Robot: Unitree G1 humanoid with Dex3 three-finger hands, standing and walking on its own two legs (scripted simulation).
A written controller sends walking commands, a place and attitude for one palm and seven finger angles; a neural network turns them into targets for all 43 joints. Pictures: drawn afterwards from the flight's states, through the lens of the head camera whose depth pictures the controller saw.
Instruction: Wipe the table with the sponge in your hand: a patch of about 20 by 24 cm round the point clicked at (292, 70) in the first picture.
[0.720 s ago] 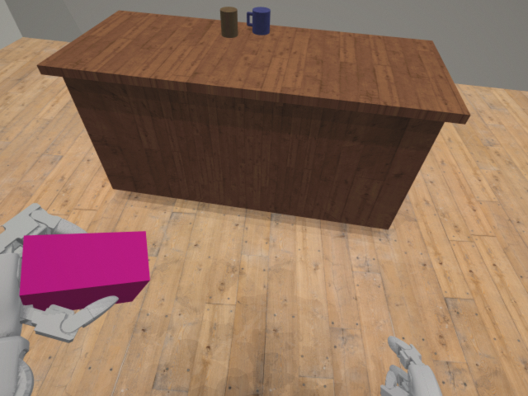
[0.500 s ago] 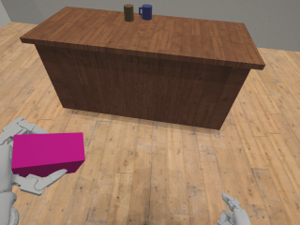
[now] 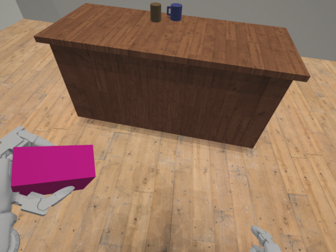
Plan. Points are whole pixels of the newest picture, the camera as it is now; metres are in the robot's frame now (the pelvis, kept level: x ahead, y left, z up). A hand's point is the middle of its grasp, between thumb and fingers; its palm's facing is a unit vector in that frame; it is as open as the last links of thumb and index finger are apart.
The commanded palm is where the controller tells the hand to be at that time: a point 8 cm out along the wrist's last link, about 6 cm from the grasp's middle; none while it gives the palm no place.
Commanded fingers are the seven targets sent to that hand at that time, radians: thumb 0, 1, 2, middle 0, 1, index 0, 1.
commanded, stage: walk to a spot facing it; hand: left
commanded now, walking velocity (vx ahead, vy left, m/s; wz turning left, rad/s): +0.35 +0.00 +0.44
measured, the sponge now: (65, 170) +0.23 +0.20 +0.15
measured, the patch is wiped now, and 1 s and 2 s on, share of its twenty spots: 0.00 0.00 0.00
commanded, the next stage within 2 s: none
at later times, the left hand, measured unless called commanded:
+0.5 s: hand (37, 134) +0.29 +0.27 +0.17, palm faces +0.48 -0.76 -0.44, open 10.0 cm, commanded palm +0.23 +0.30 +0.18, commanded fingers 0.00 0.10 1.30 -1.20 -1.60 -1.20 -1.60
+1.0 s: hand (74, 96) +0.40 +0.23 +0.18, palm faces +0.59 -0.59 -0.54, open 10.0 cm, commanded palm +0.32 +0.26 +0.18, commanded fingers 0.00 0.10 1.30 -1.20 -1.60 -1.20 -1.60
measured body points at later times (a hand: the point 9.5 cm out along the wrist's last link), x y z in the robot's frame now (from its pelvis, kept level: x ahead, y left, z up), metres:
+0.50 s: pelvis +0.11 +0.00 +0.01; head +0.12 +0.01 +0.46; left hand +0.26 +0.30 +0.20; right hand +0.28 -0.18 -0.08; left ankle +0.05 +0.11 -0.73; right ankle +0.17 -0.12 -0.68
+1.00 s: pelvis +0.27 -0.06 +0.01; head +0.33 -0.07 +0.45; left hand +0.36 +0.26 +0.21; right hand +0.50 -0.25 -0.10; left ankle +0.33 +0.11 -0.67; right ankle +0.21 -0.10 -0.73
